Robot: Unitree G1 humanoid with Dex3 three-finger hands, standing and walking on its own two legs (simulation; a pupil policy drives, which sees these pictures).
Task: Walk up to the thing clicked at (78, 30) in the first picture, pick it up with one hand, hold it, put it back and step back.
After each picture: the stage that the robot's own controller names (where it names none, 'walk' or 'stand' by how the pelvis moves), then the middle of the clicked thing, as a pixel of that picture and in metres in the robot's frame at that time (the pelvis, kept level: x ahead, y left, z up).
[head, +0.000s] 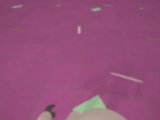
stand; (79, 28) +2.18 +0.49 -0.65
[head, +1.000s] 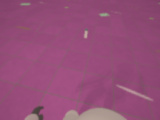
walk; (86, 33) +2.07 +0.23 -0.64
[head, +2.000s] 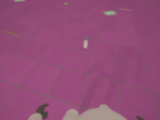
walk; (85, 42) +1.44 +0.18 -0.65
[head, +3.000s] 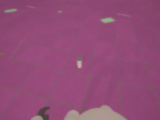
walk; (79, 62) +0.92 +0.23 -0.65
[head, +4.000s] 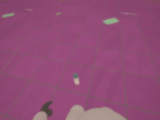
walk; (76, 79) +0.56 +0.26 -0.63
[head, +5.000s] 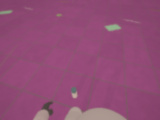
stand; (74, 92) +0.37 +0.21 -0.63
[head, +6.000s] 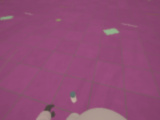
stand; (73, 97) +0.36 +0.22 -0.66
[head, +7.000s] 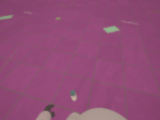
stand; (73, 95) +0.36 +0.23 -0.66
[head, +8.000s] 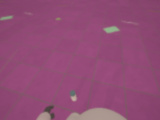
stand; (73, 95) +0.36 +0.24 -0.66
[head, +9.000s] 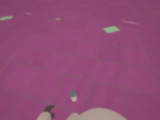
stand; (73, 96) +0.35 +0.23 -0.66
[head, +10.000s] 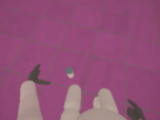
go down; (70, 72) +0.41 +0.22 -0.48
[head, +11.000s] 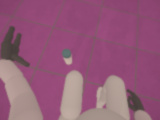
go down; (67, 57) +0.45 +0.24 -0.28
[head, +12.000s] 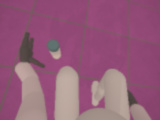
close in; (55, 51) +0.44 +0.26 -0.20
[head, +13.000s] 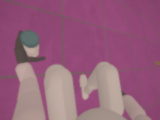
close; (31, 46) +0.43 +0.29 -0.16
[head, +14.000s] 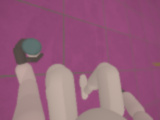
lift; (33, 50) +0.40 +0.29 -0.16
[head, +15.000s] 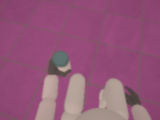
lift; (64, 65) +0.33 +0.21 -0.01
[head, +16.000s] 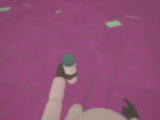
hold; (70, 70) +0.32 +0.17 +0.05
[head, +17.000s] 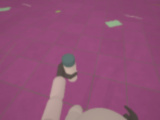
hold; (70, 69) +0.33 +0.17 +0.05
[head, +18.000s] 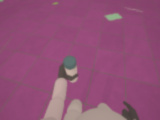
crouch; (71, 71) +0.33 +0.16 +0.01
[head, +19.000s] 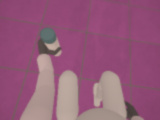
crouch; (53, 45) +0.47 +0.24 -0.06
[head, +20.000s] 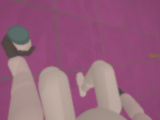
lower; (23, 44) +0.45 +0.29 -0.17
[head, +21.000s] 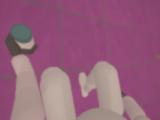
lower; (26, 42) +0.45 +0.30 -0.17
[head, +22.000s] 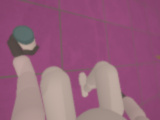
lower; (28, 43) +0.44 +0.29 -0.17
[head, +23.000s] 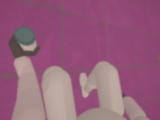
lower; (28, 44) +0.44 +0.29 -0.17
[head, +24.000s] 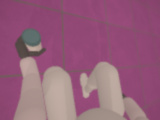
draw back; (34, 45) +0.44 +0.27 -0.16
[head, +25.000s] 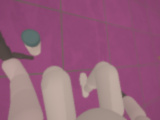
rise; (33, 45) +0.44 +0.27 -0.17
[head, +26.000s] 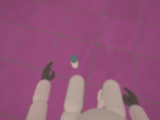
walk; (74, 62) +0.46 +0.20 -0.37
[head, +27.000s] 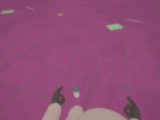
stand; (76, 92) +0.39 +0.18 -0.59
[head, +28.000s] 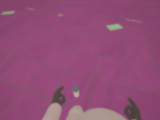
stand; (76, 91) +0.40 +0.18 -0.60
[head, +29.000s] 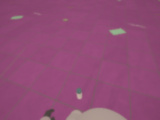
stand; (79, 93) +0.41 +0.17 -0.65
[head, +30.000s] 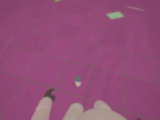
walk; (78, 81) +0.44 +0.15 -0.64
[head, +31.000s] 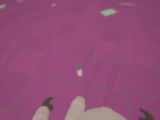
walk; (79, 70) +0.63 +0.21 -0.62
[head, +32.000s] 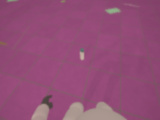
walk; (82, 54) +0.98 +0.22 -0.63
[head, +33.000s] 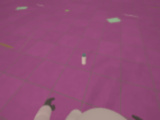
stand; (83, 59) +1.02 +0.19 -0.65
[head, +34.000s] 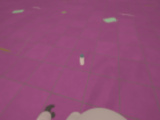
stand; (81, 59) +1.02 +0.22 -0.66
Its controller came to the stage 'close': yes
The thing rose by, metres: 0.69
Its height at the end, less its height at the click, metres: +0.00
